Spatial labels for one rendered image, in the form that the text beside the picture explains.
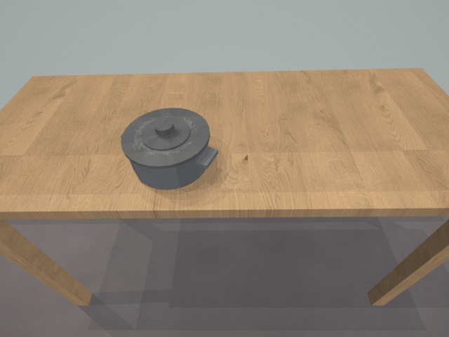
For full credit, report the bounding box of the pot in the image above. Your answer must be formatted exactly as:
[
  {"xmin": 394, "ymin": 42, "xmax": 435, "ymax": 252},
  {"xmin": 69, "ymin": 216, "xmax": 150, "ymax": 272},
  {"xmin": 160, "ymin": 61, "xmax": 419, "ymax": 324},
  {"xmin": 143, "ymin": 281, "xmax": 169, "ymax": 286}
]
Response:
[{"xmin": 121, "ymin": 134, "xmax": 218, "ymax": 190}]

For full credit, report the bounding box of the table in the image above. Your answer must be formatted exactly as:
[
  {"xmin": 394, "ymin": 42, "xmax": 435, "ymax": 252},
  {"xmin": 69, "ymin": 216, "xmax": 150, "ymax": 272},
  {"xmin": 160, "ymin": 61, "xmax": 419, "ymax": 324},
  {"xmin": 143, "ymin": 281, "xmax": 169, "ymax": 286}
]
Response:
[{"xmin": 0, "ymin": 68, "xmax": 449, "ymax": 305}]

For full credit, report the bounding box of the lid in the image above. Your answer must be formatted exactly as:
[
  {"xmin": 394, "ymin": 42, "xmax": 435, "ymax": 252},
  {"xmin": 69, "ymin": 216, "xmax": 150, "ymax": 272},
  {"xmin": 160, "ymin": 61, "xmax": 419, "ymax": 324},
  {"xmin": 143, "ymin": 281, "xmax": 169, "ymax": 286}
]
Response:
[{"xmin": 121, "ymin": 108, "xmax": 210, "ymax": 169}]

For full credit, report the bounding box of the knob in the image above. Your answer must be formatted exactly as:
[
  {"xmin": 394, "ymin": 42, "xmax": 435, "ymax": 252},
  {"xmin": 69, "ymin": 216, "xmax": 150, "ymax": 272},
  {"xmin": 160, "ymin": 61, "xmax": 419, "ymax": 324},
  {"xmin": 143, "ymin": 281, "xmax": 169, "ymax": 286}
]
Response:
[{"xmin": 154, "ymin": 118, "xmax": 175, "ymax": 136}]

